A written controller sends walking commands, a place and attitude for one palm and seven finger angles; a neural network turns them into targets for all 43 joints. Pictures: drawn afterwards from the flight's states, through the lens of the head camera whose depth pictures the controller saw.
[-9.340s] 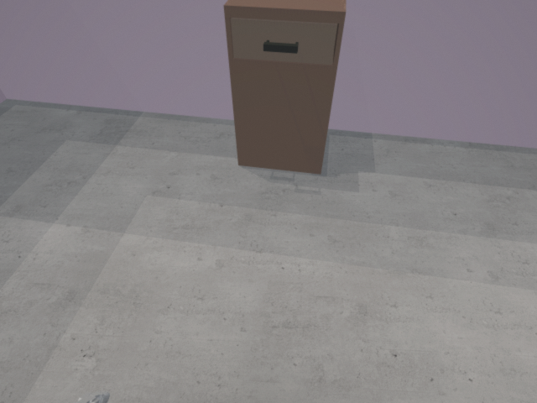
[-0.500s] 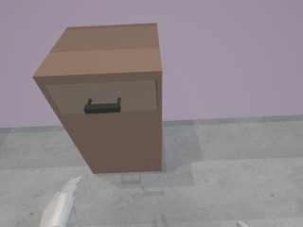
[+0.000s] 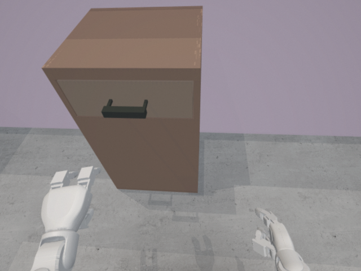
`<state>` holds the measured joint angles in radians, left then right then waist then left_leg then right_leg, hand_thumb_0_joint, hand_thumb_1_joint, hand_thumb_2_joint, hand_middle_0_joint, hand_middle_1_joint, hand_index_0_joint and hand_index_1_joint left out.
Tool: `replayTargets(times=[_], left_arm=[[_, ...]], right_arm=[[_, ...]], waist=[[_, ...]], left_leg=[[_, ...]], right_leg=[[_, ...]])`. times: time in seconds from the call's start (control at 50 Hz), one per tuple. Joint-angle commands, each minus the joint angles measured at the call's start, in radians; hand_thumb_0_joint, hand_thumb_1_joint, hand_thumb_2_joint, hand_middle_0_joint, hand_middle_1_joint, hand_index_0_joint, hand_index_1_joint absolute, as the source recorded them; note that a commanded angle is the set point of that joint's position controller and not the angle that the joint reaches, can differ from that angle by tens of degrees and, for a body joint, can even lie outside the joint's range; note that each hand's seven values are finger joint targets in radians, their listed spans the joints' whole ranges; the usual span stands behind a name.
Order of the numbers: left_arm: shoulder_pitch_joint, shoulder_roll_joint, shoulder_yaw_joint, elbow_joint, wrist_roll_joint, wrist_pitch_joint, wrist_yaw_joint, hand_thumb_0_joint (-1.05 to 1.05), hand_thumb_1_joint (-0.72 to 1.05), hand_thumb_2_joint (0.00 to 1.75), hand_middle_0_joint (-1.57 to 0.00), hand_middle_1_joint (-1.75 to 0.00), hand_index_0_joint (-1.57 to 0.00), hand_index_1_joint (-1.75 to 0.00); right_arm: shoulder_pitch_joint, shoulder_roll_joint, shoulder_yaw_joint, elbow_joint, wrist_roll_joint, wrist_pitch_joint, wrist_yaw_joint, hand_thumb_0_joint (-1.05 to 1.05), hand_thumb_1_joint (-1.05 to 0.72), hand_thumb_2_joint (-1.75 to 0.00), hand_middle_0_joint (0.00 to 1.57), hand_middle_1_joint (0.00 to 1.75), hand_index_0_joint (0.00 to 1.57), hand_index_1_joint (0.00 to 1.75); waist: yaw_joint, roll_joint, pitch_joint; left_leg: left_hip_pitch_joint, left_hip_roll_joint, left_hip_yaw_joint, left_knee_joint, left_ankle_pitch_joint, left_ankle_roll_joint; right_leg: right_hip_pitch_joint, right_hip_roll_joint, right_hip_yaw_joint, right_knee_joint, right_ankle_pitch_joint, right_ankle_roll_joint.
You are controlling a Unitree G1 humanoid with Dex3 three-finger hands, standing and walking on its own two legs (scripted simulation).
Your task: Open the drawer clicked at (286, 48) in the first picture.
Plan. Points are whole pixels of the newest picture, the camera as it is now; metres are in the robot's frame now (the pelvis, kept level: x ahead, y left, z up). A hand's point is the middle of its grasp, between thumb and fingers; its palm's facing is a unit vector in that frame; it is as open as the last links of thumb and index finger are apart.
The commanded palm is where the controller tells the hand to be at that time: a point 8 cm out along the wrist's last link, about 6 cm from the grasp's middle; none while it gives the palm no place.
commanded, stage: raise the hand with hooked fingers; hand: left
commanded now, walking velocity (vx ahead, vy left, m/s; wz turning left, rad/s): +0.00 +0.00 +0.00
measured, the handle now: (126, 107) +0.58 +0.27 -0.02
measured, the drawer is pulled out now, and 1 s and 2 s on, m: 0.00 0.00 0.00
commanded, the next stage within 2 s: move the hooked fingers above the handle in 1.20 s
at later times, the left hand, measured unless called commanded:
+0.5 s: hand (79, 169) +0.29 +0.26 +0.07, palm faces +0.09 -0.08 -0.99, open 13.1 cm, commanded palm +0.26 +0.26 +0.13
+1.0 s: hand (74, 147) +0.32 +0.27 +0.11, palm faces +0.02 -0.07 -1.00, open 13.8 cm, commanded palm +0.29 +0.27 +0.17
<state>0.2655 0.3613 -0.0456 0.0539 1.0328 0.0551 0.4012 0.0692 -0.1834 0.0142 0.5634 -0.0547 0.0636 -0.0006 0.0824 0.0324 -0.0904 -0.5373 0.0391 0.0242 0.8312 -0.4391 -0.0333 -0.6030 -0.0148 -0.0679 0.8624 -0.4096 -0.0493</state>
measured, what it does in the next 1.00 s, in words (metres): stands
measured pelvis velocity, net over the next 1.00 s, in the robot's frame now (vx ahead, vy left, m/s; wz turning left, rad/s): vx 0.01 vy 0.03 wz -0.01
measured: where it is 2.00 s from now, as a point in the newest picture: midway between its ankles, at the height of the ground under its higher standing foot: outside the picture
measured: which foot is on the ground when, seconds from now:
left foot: down 0.00-1.00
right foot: down 0.00-1.00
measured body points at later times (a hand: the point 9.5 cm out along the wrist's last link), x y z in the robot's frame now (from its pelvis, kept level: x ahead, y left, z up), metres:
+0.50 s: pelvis +0.02 +0.03 +0.02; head +0.04 +0.00 +0.47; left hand +0.28 +0.26 +0.13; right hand +0.22 -0.21 -0.08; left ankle -0.01 +0.15 -0.70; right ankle +0.02 -0.09 -0.70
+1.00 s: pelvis +0.01 +0.03 +0.04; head +0.03 +0.00 +0.49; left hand +0.31 +0.27 +0.17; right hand +0.19 -0.19 -0.08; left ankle -0.01 +0.15 -0.70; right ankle +0.02 -0.09 -0.70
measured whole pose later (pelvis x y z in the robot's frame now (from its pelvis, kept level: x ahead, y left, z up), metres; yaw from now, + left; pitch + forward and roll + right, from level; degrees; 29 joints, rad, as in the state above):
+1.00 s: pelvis +0.01 +0.03 +0.04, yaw +0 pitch +2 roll +0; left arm -0.10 0.45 -0.07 0.12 0.96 0.03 0.08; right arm 0.16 -0.25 -0.01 0.62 0.00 0.10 0.00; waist 0.08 0.07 -0.02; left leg -0.23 0.00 0.05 0.49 -0.29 0.01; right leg -0.30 -0.03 -0.05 0.51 -0.25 0.00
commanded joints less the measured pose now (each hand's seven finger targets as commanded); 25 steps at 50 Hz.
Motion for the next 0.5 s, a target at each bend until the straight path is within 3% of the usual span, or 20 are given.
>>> replayTargets(times=[0.0, 0.06, 0.08, 0.18, 0.24, 0.3, 0.4, 0.44, 0.48], left_arm=[[0.018, 0.159, 0.102, -0.183, -0.029, 0.000, -0.055, 0.00, 0.06, 0.54, -0.26, -0.84, -0.26, -0.84], [0.000, 0.195, 0.146, -0.203, -0.024, -0.043, -0.065, 0.00, -0.01, 0.51, -0.27, -0.88, -0.27, -0.88], [0.000, 0.186, 0.146, -0.217, -0.022, -0.058, -0.059, 0.00, -0.03, 0.50, -0.27, -0.90, -0.27, -0.90], [-0.093, 0.195, 0.172, -0.244, -0.018, -0.102, 0.003, 0.00, -0.15, 0.45, -0.27, -0.98, -0.27, -0.98], [-0.185, 0.205, 0.166, -0.267, -0.018, -0.086, 0.021, 0.00, -0.22, 0.42, -0.28, -1.02, -0.28, -1.02], [-0.232, 0.183, 0.118, -0.255, -0.017, -0.049, 0.008, 0.00, -0.29, 0.39, -0.29, -1.07, -0.29, -1.07], [-0.287, 0.195, 0.090, -0.237, -0.027, 0.019, -0.068, 0.00, -0.41, 0.34, -0.29, -1.14, -0.29, -1.14], [-0.321, 0.205, 0.093, -0.204, -0.033, 0.041, -0.106, 0.00, -0.45, 0.32, -0.30, -1.17, -0.30, -1.17], [-0.368, 0.215, 0.084, -0.204, -0.027, 0.049, -0.135, 0.00, -0.50, 0.30, -0.30, -1.20, -0.30, -1.20]], right_arm=[[-0.078, -0.136, -0.044, -0.145, 0.005, -0.052, -0.027, 0.00, -0.90, -0.90, 0.20, 0.30, 0.20, 0.30], [-0.069, -0.138, -0.048, -0.132, 0.000, -0.055, -0.025, 0.00, -0.90, -0.90, 0.20, 0.30, 0.20, 0.30], [-0.063, -0.137, -0.053, -0.133, -0.001, -0.057, -0.022, 0.00, -0.90, -0.90, 0.20, 0.30, 0.20, 0.30], [-0.034, -0.141, -0.080, -0.118, 0.001, -0.069, -0.018, 0.00, -0.90, -0.90, 0.20, 0.30, 0.20, 0.30], [-0.036, -0.151, -0.091, -0.113, 0.006, -0.068, -0.016, 0.00, -0.90, -0.90, 0.20, 0.30, 0.20, 0.30], [-0.037, -0.157, -0.094, -0.104, 0.016, -0.066, -0.015, 0.00, -0.90, -0.90, 0.20, 0.30, 0.20, 0.30], [-0.059, -0.160, -0.082, -0.107, 0.033, -0.049, -0.019, 0.00, -0.90, -0.90, 0.20, 0.30, 0.20, 0.30], [-0.063, -0.162, -0.076, -0.108, 0.040, -0.041, -0.021, 0.00, -0.90, -0.90, 0.20, 0.30, 0.20, 0.30], [-0.065, -0.157, -0.067, -0.109, 0.041, -0.031, -0.022, 0.00, -0.90, -0.90, 0.20, 0.30, 0.20, 0.30]], waist=[[0.002, -0.103, -0.181], [0.007, -0.112, -0.162], [0.012, -0.084, -0.170], [-0.005, -0.064, -0.204], [-0.017, -0.038, -0.239], [-0.016, 0.012, -0.236], [0.000, -0.010, -0.210], [-0.001, -0.042, -0.165], [0.005, -0.016, -0.158]], left_leg=[[0.043, -0.083, 0.003, -0.164, 0.292, 0.064], [0.050, -0.081, 0.004, -0.188, 0.306, 0.062], [0.065, -0.082, 0.005, -0.193, 0.315, 0.062], [0.111, -0.084, 0.007, -0.191, 0.338, 0.064], [0.154, -0.082, 0.006, -0.191, 0.368, 0.063], [0.204, -0.072, 0.003, -0.212, 0.412, 0.060], [0.242, -0.064, -0.004, -0.265, 0.473, 0.058], [0.241, -0.062, -0.002, -0.291, 0.457, 0.058], [0.262, -0.062, 0.000, -0.312, 0.466, 0.055]], right_leg=[[0.333, 0.006, 0.150, -0.223, 0.394, 0.022], [0.351, 0.001, 0.152, -0.233, 0.422, 0.024], [0.351, 0.001, 0.143, -0.232, 0.419, 0.021], [0.320, 0.003, 0.114, -0.227, 0.410, 0.018], [0.302, 0.011, 0.098, -0.225, 0.399, 0.014], [0.287, 0.016, 0.062, -0.221, 0.395, 0.008], [0.341, 0.019, 0.045, -0.249, 0.421, 0.008], [0.354, 0.021, 0.042, -0.277, 0.399, 0.009], [0.369, 0.022, 0.039, -0.289, 0.394, 0.006]])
